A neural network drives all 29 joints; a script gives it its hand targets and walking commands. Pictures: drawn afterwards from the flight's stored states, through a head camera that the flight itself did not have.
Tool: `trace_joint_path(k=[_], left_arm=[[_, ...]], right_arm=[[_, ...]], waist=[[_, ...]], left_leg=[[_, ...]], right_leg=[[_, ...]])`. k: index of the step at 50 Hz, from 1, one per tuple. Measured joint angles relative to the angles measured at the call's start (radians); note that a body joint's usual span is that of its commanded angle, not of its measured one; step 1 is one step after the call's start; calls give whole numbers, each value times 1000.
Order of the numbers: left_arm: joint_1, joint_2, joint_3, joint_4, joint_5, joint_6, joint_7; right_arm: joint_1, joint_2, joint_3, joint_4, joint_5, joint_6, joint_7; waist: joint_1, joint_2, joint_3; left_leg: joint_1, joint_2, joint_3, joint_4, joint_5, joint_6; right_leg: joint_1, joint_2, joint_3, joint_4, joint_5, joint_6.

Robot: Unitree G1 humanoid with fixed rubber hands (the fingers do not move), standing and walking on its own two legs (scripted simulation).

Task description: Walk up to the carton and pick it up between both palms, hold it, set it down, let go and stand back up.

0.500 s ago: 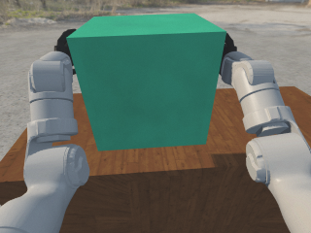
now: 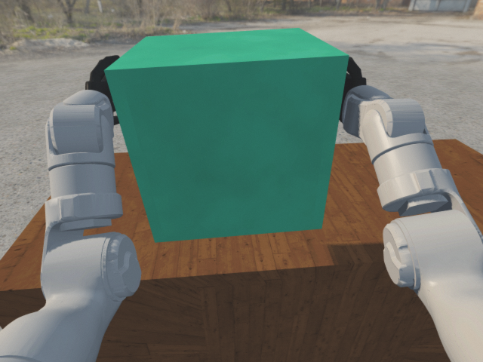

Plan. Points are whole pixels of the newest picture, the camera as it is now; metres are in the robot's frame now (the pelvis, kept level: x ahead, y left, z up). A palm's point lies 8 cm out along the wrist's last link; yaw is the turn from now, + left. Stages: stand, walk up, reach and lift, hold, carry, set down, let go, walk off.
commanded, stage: hold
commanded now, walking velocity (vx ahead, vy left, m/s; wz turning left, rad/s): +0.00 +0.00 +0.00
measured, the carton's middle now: (230, 129) +0.40 +0.00 +0.28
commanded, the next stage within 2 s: none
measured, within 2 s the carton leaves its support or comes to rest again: neither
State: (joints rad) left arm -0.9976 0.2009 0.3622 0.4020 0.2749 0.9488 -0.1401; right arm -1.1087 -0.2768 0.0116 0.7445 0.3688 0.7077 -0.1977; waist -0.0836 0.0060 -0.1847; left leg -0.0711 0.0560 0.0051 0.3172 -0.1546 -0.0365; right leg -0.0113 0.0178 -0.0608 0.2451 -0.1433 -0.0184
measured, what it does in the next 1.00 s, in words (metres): stands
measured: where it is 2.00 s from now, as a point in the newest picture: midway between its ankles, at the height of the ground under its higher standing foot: outside the picture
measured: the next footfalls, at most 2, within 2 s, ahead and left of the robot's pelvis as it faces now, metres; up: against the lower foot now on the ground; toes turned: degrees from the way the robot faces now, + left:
none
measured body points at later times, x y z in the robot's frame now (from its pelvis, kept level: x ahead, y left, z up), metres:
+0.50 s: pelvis +0.00 +0.00 +0.00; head -0.11 +0.01 +0.44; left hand +0.37 +0.18 +0.35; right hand +0.37 -0.18 +0.34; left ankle +0.02 +0.14 -0.75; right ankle +0.00 -0.11 -0.75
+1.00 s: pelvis +0.00 +0.00 +0.00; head -0.11 +0.01 +0.44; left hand +0.37 +0.18 +0.35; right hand +0.37 -0.18 +0.34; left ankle +0.02 +0.14 -0.75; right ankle +0.00 -0.11 -0.75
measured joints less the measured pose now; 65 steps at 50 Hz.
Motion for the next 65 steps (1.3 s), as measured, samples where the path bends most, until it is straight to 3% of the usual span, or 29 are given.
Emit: trace_joint_path(k=[9,16,45,59,65], left_arm=[[-41,18,-18,22,-30,-19,32],[-56,20,-9,72,-13,-24,15],[-13,9,-16,-9,-15,-7,20],[-64,22,-2,78,-7,-31,10],[-21,26,-19,21,-21,-22,9]], right_arm=[[-5,0,-11,-10,-15,-24,3],[-28,4,-22,27,-24,-5,2],[1,-1,0,-16,-5,-10,0],[-38,4,-20,32,-27,-5,2],[2,2,14,-20,0,-7,-11]], waist=[[5,-3,-8],[0,6,-10],[0,2,7],[4,2,-3],[1,0,-12]], left_leg=[[-48,2,-7,7,11,-2],[-38,-1,-9,1,12,1],[-20,0,-3,1,8,-1],[-29,1,-7,-5,11,0],[-30,0,-9,-4,8,-2]], right_leg=[[-47,2,-5,10,7,-4],[-34,0,-7,1,9,-2],[-18,1,0,-1,8,-1],[-28,3,-3,-2,8,-3],[-26,2,-5,-6,6,-2]])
